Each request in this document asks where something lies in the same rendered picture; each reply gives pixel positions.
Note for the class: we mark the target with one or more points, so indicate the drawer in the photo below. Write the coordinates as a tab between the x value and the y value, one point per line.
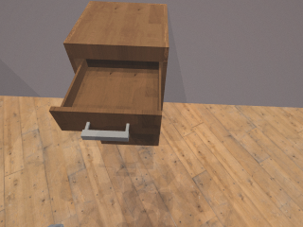
111	94

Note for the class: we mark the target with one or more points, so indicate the handle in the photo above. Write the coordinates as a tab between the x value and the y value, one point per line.
97	135

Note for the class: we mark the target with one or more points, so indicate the cabinet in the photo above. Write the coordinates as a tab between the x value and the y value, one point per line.
122	31

